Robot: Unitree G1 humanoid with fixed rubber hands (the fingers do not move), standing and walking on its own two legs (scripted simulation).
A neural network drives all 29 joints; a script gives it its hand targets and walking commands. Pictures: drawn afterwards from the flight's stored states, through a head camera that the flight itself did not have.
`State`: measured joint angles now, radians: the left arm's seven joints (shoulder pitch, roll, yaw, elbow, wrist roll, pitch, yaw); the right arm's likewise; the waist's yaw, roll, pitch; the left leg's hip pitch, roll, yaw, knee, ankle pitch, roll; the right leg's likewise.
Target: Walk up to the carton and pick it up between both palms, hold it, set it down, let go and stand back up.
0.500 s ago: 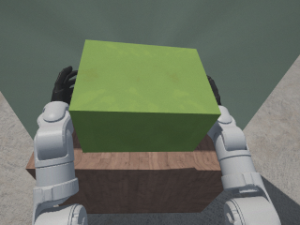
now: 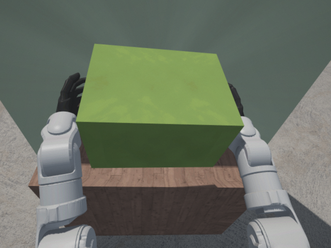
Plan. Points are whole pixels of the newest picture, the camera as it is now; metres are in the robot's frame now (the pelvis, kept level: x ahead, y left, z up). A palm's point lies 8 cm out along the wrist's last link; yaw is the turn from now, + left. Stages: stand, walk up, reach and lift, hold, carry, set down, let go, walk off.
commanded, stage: hold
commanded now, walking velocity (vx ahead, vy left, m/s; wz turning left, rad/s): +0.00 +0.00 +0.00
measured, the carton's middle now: (156, 108) +0.36 +0.00 +0.17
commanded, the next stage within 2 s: set down in 0.30 s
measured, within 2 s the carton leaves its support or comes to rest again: neither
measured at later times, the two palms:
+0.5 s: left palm (68, 111) +0.35 +0.18 +0.18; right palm (233, 116) +0.35 -0.18 +0.16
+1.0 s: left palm (88, 124) +0.36 +0.16 +0.12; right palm (234, 133) +0.35 -0.20 +0.09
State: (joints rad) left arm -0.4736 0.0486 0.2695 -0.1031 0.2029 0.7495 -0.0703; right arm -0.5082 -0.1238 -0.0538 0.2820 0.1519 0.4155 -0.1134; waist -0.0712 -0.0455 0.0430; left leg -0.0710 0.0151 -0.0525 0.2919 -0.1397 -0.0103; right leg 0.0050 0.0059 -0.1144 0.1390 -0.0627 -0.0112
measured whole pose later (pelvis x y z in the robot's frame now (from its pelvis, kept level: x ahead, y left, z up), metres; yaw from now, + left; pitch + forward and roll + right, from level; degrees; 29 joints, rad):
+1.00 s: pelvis +0.03 -0.01 +0.00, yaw -1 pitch -5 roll -1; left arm -0.29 0.02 0.18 0.05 0.17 0.33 -0.02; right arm -0.30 -0.10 -0.04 0.41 0.09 -0.01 -0.11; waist -0.04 -0.05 0.07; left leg 0.00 0.03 -0.04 0.24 -0.16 -0.02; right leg 0.06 0.02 -0.10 0.12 -0.10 -0.02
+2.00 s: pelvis +0.03 -0.01 +0.00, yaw +1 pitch +4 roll +0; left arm -0.42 0.00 0.27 0.62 0.19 -0.10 0.01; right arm -0.45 -0.06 -0.25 0.80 -0.11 -0.25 -0.02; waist -0.06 0.00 0.01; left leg -0.15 0.02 -0.07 0.18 -0.10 -0.03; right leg -0.10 0.01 -0.13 0.09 -0.06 -0.02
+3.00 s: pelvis +0.04 +0.00 -0.01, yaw -1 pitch +23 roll -1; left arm -0.53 0.01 0.22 0.99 0.09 -0.44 0.11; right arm -0.51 -0.12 -0.31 0.93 -0.16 -0.40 0.01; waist -0.06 0.08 -0.15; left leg -0.52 0.01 -0.05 0.20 -0.07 -0.02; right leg -0.47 0.00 -0.11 0.10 -0.02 -0.01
